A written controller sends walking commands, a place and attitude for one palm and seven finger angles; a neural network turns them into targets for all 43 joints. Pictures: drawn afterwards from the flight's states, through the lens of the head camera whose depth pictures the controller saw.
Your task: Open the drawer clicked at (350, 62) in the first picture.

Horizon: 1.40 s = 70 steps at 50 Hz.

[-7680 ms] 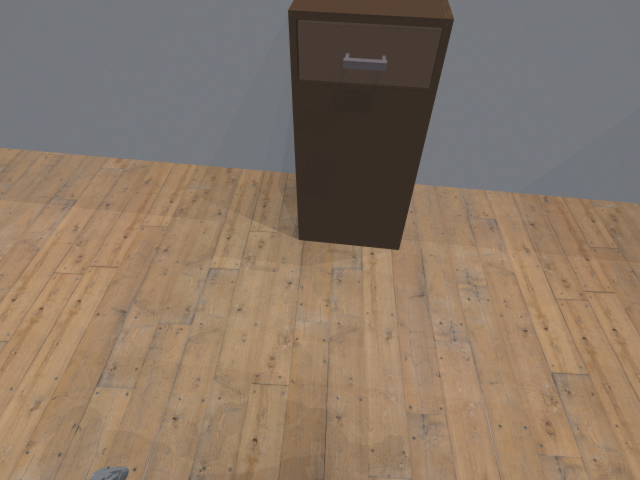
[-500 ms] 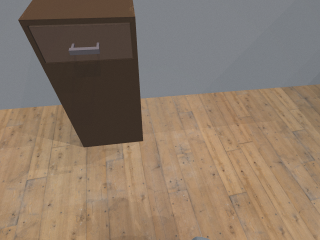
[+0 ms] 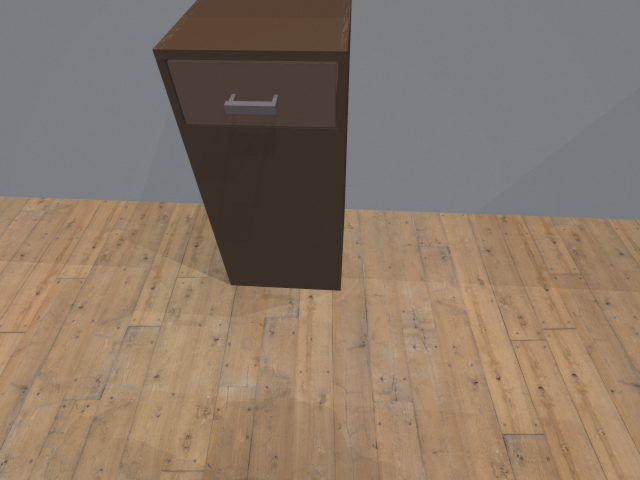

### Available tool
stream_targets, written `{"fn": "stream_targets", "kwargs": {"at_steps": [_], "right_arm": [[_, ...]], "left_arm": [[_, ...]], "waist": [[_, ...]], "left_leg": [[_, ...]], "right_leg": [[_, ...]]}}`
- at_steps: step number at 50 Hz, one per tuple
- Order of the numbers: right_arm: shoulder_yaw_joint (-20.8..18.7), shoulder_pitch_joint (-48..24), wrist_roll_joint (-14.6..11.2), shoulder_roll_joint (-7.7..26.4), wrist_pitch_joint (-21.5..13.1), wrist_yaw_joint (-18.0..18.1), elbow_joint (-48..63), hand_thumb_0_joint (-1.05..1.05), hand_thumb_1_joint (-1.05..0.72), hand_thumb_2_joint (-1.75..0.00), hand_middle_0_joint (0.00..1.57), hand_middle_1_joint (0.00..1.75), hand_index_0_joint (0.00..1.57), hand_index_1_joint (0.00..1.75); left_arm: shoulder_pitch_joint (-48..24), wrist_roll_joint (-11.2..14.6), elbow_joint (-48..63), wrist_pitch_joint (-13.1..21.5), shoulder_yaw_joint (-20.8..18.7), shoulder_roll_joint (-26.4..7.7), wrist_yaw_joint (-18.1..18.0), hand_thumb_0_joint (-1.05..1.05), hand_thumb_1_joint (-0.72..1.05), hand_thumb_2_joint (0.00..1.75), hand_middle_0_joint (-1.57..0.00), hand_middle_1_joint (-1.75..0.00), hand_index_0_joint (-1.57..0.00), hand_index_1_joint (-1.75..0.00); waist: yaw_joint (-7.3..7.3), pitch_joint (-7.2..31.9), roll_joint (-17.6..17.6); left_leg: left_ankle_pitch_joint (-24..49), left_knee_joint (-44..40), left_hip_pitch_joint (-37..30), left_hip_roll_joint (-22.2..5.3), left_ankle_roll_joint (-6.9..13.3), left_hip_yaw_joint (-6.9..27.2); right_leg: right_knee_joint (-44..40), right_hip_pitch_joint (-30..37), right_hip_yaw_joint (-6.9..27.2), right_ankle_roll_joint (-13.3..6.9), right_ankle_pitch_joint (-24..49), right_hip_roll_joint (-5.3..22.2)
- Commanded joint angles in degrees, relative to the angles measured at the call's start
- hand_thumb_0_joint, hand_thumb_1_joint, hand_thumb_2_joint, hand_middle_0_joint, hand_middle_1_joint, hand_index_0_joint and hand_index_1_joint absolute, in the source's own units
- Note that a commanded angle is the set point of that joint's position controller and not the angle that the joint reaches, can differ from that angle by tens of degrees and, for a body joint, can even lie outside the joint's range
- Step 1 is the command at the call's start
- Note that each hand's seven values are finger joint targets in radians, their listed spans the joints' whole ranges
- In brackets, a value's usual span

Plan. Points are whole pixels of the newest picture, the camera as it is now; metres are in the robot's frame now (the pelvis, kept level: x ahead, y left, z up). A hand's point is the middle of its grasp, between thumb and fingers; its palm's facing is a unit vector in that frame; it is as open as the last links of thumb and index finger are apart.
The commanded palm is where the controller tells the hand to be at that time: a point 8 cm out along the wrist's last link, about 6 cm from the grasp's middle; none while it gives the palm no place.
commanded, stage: take the last steps up to it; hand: left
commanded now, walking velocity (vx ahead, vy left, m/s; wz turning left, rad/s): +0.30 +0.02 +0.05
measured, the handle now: (252, 103) +0.88 +0.25 +0.02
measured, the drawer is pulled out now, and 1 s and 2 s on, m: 0.00 0.00 0.00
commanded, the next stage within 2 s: come to a stop and stand still in 1.04 s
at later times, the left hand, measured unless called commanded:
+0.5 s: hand (194, 472) +0.16 +0.21 -0.17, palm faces +0.02 -0.98 -0.18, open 7.4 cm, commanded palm none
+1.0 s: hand (228, 426) +0.23 +0.18 -0.19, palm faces +0.13 -0.98 -0.15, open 7.3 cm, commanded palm none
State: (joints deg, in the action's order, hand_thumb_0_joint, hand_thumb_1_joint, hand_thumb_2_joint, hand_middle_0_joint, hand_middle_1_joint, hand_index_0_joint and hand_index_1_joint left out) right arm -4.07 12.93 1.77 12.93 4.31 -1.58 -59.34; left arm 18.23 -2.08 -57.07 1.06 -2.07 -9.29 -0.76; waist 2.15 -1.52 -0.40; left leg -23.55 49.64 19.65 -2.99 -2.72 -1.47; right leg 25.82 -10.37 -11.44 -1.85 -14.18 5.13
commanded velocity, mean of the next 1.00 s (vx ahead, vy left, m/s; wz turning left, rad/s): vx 0.28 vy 0.00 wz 0.01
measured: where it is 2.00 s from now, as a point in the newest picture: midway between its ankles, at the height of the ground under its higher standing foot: (329, 445)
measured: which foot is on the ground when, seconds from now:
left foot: up 0.00-0.12, down 0.14-0.58, up 0.60-1.00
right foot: down 0.00-0.14, up 0.16-0.56, down 0.58-1.00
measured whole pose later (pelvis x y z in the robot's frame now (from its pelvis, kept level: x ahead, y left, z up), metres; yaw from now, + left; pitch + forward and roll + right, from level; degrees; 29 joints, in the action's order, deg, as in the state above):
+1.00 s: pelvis +0.27 +0.01 -0.01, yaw +2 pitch -2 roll -2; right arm -3.1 9.2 1.6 9.9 -1.1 -1.5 -58.4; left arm 20.9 -1.7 -64.3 2.8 -2.5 -8.9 -0.1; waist 2.4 -1.0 -0.1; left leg -13.1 36.9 23.5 -5.8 -1.0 -6.0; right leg 24.2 -4.6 -10.7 -0.5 -17.7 1.5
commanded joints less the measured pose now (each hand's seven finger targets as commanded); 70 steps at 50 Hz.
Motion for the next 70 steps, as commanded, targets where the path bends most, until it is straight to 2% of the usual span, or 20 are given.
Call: {"fn": "stream_targets", "kwargs": {"at_steps": [1, 5, 7, 8, 14, 24, 27, 28, 29, 30, 33, 37, 46, 50, 52, 53, 56, 62, 67, 70], "right_arm": [[0.47, -5.36, -0.61, 1.29, -3.61, -0.12, 5.90, 0.00, -0.90, -0.90, 0.20, 0.30, 0.20, 0.30], [0.93, 5.61, -0.74, 1.43, -5.06, 0.94, 1.15, 0.00, -0.90, -0.90, 0.20, 0.30, 0.20, 0.30], [-0.73, 14.18, -0.08, 9.45, -5.46, 2.09, -0.90, 0.00, -0.90, -0.90, 0.20, 0.30, 0.20, 0.30], [-0.99, 15.38, -0.04, 10.48, -5.44, 2.26, -1.06, 0.00, -0.90, -0.90, 0.20, 0.30, 0.20, 0.30], [0.99, 7.94, -0.78, 3.98, -7.68, 3.19, -0.39, 0.00, -0.90, -0.90, 0.20, 0.30, 0.20, 0.30], [0.18, 12.89, 0.04, 4.13, -7.94, 3.36, -4.08, 0.00, -0.90, -0.90, 0.20, 0.30, 0.20, 0.30], [0.18, 12.52, -0.21, 4.16, -7.64, 3.20, -4.64, 0.00, -0.90, -0.90, 0.20, 0.30, 0.20, 0.30], [0.26, 12.68, -0.78, 2.97, -7.92, 2.76, -4.40, 0.00, -0.90, -0.90, 0.20, 0.30, 0.20, 0.30], [0.97, 14.54, -1.47, -1.12, -8.35, 2.29, -2.54, 0.00, -0.90, -0.90, 0.20, 0.30, 0.20, 0.30], [0.87, 12.26, -1.77, 0.85, -7.78, 2.50, -1.38, 0.00, -0.90, -0.90, 0.20, 0.30, 0.20, 0.30], [0.44, 5.26, -0.57, -0.53, -6.85, 1.83, -0.54, 0.00, -0.90, -0.90, 0.20, 0.30, 0.20, 0.30], [0.60, 9.75, 0.05, -3.14, -4.93, 1.19, -1.89, 0.00, -0.90, -0.90, 0.20, 0.30, 0.20, 0.30], [1.01, -2.70, -0.55, -1.59, -6.28, -0.01, 3.38, 0.00, -0.90, -0.90, 0.20, 0.30, 0.20, 0.30], [0.94, 3.00, -0.44, 0.45, -7.11, 0.53, 1.50, 0.00, -0.90, -0.90, 0.20, 0.30, 0.20, 0.30], [-0.97, 13.51, 0.38, 9.50, -7.54, 1.68, -0.66, 0.00, -0.90, -0.90, 0.20, 0.30, 0.20, 0.30], [-0.79, 15.30, 0.01, 10.05, -6.97, 2.15, -1.13, 0.00, -0.90, -0.90, 0.20, 0.30, 0.20, 0.30], [0.72, 5.84, -0.59, 4.37, -7.24, 2.72, 1.15, 0.00, -0.90, -0.90, 0.20, 0.30, 0.20, 0.30], [2.22, 0.95, -0.93, 1.52, -7.57, 3.91, 0.76, 0.00, -0.90, -0.90, 0.20, 0.30, 0.20, 0.30], [0.63, 0.37, -1.04, 3.29, -5.26, 3.99, -0.70, 0.00, -0.90, -0.90, 0.20, 0.30, 0.20, 0.30], [-0.07, 1.84, -1.22, 1.49, -4.08, 3.54, -0.10, 0.00, -0.90, -0.90, 0.20, 0.30, 0.20, 0.30]], "left_arm": [[5.34, -0.07, -1.31, 1.24, -2.55, -11.45, -0.46, 0.00, 0.90, 0.90, -0.20, -0.30, -0.20, -0.30], [2.18, 0.94, -2.93, 0.42, -1.86, -9.30, 0.00, 0.00, 0.90, 0.90, -0.20, -0.30, -0.20, -0.30], [-0.25, 1.11, -0.39, 0.25, -0.45, -3.11, 0.76, 0.00, 0.90, 0.90, -0.20, -0.30, -0.20, -0.30], [-4.93, 0.43, 1.83, 0.33, -0.49, -4.17, 0.76, 0.00, 0.90, 0.90, -0.20, -0.30, -0.20, -0.30], [-1.26, 0.40, -2.25, -0.40, -1.06, -3.54, 2.04, 0.00, 0.90, 0.90, -0.20, -0.30, -0.20, -0.30], [-11.86, 1.05, 2.04, 0.14, -1.38, -2.76, 2.28, 0.00, 0.90, 0.90, -0.20, -0.30, -0.20, -0.30], [-1.47, 0.73, -1.16, 1.37, -2.20, -4.86, 2.13, 0.00, 0.90, 0.90, -0.20, -0.30, -0.20, -0.30], [7.18, 0.39, -3.90, 2.32, -3.10, -8.44, 1.74, 0.00, 0.90, 0.90, -0.20, -0.30, -0.20, -0.30], [14.79, 0.34, -5.73, 2.88, -4.86, -15.44, 0.90, 0.00, 0.90, 0.90, -0.20, -0.30, -0.20, -0.30], [14.64, 1.56, -5.77, 2.69, -4.74, -16.96, 0.60, 0.00, 0.90, 0.90, -0.20, -0.30, -0.20, -0.30], [0.12, 1.18, -2.14, 2.39, -2.49, -8.75, -0.20, 0.00, 0.90, 0.90, -0.20, -0.30, -0.20, -0.30], [-1.89, 0.54, -2.26, 3.16, -1.50, -4.76, -0.40, 0.00, 0.90, 0.90, -0.20, -0.30, -0.20, -0.30], [3.29, 0.54, -4.67, 3.41, -1.79, -8.31, 0.03, 0.00, 0.90, 0.90, -0.20, -0.30, -0.20, -0.30], [2.40, 0.93, -4.82, 2.27, -1.79, -7.61, 0.13, 0.00, 0.90, 0.90, -0.20, -0.30, -0.20, -0.30], [4.46, 1.31, -3.29, 1.91, -0.80, -2.33, 0.62, 0.00, 0.90, 0.90, -0.20, -0.30, -0.20, -0.30], [2.51, 0.84, -1.83, 1.94, -0.48, -3.31, 0.32, 0.00, 0.90, 0.90, -0.20, -0.30, -0.20, -0.30], [-0.21, 0.61, -2.85, 1.53, -0.88, -3.60, 0.94, 0.00, 0.90, 0.90, -0.20, -0.30, -0.20, -0.30], [5.01, 1.24, -5.47, -1.00, 0.46, 0.41, -0.55, 0.00, 0.90, 0.90, -0.20, -0.30, -0.20, -0.30], [2.45, 1.01, -3.91, -1.88, -0.26, -3.38, -1.07, 0.00, 0.90, 0.90, -0.20, -0.30, -0.20, -0.30], [1.30, 0.54, -2.52, -1.35, -1.24, -8.19, -1.34, 0.00, 0.90, 0.90, -0.20, -0.30, -0.20, -0.30]], "waist": [[1.83, -1.32, 9.70], [-3.51, -0.85, 3.98], [-7.44, -2.62, -17.29], [-8.43, -5.75, -15.13], [-2.22, -7.83, -6.54], [-3.76, -7.71, -7.66], [1.22, -1.28, -3.37], [4.88, 4.31, 1.78], [6.24, 11.37, 17.79], [5.85, 12.49, 15.74], [0.97, -2.08, 3.38], [-3.32, -2.63, 6.71], [-0.64, -3.57, 5.85], [-4.08, -2.85, 1.94], [-7.12, 1.69, -18.68], [-7.59, 3.41, -16.78], [-4.13, -1.67, -7.35], [-0.33, 2.64, -4.41], [-0.49, -0.59, -7.35], [-1.32, 0.31, 0.33]], "left_leg": [[-2.44, -9.39, 3.88, -0.24, 1.84, -2.89], [5.67, -27.05, -18.81, 0.91, 2.68, -5.95], [-12.50, -39.63, -25.09, -17.75, 10.11, 19.60], [-14.97, -42.71, -20.84, -21.19, 13.30, 25.25], [7.28, -42.39, -12.55, -12.50, 11.06, 7.57], [23.36, -36.52, -14.75, -13.99, 11.37, 2.55], [30.70, -21.67, -12.04, -10.28, 8.37, -1.07], [27.05, -8.04, -4.30, -6.91, 6.09, -3.79], [-1.99, 11.18, 10.07, 1.32, 3.35, -7.08], [-10.47, 22.35, 12.32, 0.77, 4.09, -0.04], [3.29, 24.48, 14.45, -5.51, 3.87, 2.49], [6.94, 13.04, 7.64, -5.60, 1.75, -0.95], [9.38, -10.03, 6.01, -3.66, 1.94, -3.60], [12.89, -20.68, -11.40, -0.74, 2.57, -6.39], [12.88, -31.59, -25.06, -18.32, 9.75, 17.24], [10.26, -35.74, -23.65, -21.66, 12.82, 22.58], [7.51, -38.33, -11.71, -18.14, 12.65, 14.71], [44.36, -33.16, -8.53, -12.85, 10.93, -0.02], [40.20, -28.19, -7.99, -12.53, 9.39, 0.08], [24.16, -19.78, -4.19, -5.17, 3.98, -3.00]], "right_leg": [[-15.76, 3.83, 17.89, -6.64, -11.73, 15.40], [-8.21, -11.20, 9.30, -1.48, -17.91, 8.48], [15.51, -27.29, -0.15, 3.18, -17.21, -1.14], [24.12, -29.95, 4.01, 2.37, -18.25, -0.65], [35.01, -25.70, 7.87, 3.77, -1.36, 2.37], [13.66, -18.07, 5.00, 2.95, 0.26, 0.71], [4.51, 0.10, 2.22, 1.36, 3.49, -3.22], [2.33, 14.07, 8.49, -0.89, 3.86, 1.52], [-4.22, 26.17, 32.18, -7.12, 8.39, 18.42], [-10.38, 21.87, 40.08, -10.43, 2.81, 22.97], [-14.48, 0.56, 27.08, -7.67, -8.39, 17.41], [-16.40, -8.26, 14.24, -5.61, -0.96, 11.79], [-13.79, 0.46, 13.29, -7.28, 5.69, 12.40], [-4.75, -6.58, 8.74, -4.11, 2.47, 8.25], [22.38, -20.45, 0.43, 1.01, -13.66, -2.48], [32.69, -22.96, 4.87, 0.85, -21.29, -3.18], [39.86, -23.43, 9.39, 1.11, -11.70, 1.81], [20.83, -8.86, 8.90, 4.16, -3.94, 0.76], [8.07, -4.61, 7.04, 3.75, 1.67, -0.36], [3.01, -0.64, 14.13, 0.71, 27.89, 5.42]]}}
